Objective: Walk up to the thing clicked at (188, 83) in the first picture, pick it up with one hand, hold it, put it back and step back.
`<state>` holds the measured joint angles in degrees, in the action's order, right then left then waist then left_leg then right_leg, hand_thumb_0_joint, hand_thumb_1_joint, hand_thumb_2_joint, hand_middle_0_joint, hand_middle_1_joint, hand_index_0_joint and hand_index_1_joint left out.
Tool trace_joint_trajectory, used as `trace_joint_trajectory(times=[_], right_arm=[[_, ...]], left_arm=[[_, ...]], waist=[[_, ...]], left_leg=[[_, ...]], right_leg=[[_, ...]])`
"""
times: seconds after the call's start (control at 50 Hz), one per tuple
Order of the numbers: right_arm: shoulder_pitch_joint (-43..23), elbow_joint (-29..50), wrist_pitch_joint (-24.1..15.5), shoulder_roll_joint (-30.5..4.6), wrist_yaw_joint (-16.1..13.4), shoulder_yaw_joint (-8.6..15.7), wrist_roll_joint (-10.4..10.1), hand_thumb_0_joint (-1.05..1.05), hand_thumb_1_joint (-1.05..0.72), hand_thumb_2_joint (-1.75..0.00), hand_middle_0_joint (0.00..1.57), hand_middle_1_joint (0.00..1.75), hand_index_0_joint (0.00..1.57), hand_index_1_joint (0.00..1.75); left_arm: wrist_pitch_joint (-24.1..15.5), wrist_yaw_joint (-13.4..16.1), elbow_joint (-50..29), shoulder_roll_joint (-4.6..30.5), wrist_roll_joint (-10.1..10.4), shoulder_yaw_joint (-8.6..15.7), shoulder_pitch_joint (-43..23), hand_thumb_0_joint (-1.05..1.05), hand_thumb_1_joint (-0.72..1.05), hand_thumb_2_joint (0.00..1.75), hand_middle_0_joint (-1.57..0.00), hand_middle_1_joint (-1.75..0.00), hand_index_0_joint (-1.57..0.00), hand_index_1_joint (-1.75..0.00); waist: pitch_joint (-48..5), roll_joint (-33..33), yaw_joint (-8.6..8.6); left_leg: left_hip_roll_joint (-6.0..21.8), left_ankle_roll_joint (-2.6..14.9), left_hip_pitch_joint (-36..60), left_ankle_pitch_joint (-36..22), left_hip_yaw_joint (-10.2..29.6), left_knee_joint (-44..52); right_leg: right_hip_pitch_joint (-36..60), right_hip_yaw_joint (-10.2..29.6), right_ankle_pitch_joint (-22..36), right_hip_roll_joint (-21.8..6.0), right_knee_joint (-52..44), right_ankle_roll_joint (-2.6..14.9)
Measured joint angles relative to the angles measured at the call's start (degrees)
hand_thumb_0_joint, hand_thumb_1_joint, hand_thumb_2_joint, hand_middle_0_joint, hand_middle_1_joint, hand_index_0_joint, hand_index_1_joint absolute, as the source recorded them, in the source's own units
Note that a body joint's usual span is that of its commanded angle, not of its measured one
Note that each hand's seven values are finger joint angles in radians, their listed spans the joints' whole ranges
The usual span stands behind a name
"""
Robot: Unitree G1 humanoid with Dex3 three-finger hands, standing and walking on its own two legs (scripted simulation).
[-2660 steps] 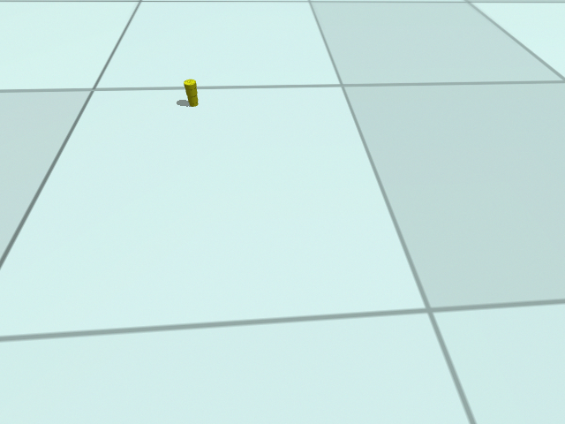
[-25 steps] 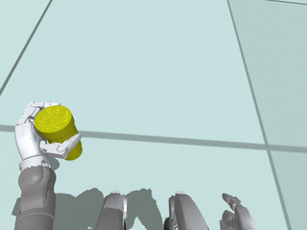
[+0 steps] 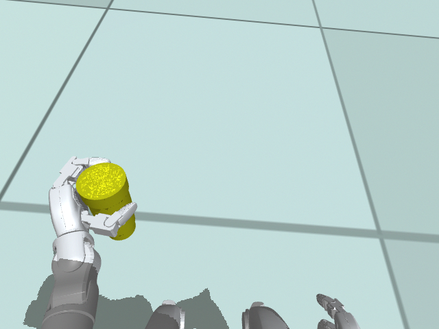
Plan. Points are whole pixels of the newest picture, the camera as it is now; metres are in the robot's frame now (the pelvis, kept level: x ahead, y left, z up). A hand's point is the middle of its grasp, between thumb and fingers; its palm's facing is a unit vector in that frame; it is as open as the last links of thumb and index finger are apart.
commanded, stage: lift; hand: left
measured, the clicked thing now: (112, 206) +0.34 +0.19 +0.01
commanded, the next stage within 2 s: hold in 0.66 s
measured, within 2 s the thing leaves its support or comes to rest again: neither
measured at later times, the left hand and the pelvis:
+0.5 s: hand (110, 180) +0.36 +0.18 +0.07, palm faces +0.33 -0.95 +0.00, open 10.7 cm; pelvis +0.01 -0.01 +0.03, yaw +0 degrees
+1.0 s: hand (111, 174) +0.36 +0.17 +0.09, palm faces +0.34 -0.94 +0.01, open 10.7 cm; pelvis +0.01 -0.01 +0.04, yaw +0 degrees
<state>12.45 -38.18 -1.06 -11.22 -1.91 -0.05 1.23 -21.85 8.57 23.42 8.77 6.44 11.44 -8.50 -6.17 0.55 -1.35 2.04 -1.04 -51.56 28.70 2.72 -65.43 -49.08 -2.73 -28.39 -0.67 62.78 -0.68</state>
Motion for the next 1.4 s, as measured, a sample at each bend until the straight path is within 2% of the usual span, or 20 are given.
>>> trace_joint_trajectory(times=[0.52, 1.4], right_arm=[[0.5, -0.7, 1.3, 0.0, -0.5, 0.2, 0.4, 0.01, -0.91, -0.90, 0.20, 0.30, 0.20, 0.30], [0.1, -1.3, 0.7, 0.2, -0.5, 0.3, 0.3, 0.01, -0.90, -0.90, 0.20, 0.30, 0.20, 0.30]], left_arm=[[0.3, 1.2, 1.2, -1.4, -0.3, -1.5, 0.0, 0.07, -0.54, 1.13, -0.83, -1.11, -0.70, -1.08], [2.5, 3.3, -0.7, -2.7, -0.9, -2.9, 1.3, 0.06, -0.50, 1.10, -0.82, -1.11, -0.69, -1.08]], waist=[[2.0, -0.1, 0.18], [3.6, 0.2, 0.26]], left_leg=[[0.1, -0.36, 10.9, -2.6, -0.7, 9.5], [0.1, -0.43, 18.8, -5.4, -1.2, 15.8]], right_leg=[[10.4, 0.4, 2.4, 0.1, -8.7, 0.32], [18.0, 0.7, 5.1, 0.2, -14.7, 0.38]])
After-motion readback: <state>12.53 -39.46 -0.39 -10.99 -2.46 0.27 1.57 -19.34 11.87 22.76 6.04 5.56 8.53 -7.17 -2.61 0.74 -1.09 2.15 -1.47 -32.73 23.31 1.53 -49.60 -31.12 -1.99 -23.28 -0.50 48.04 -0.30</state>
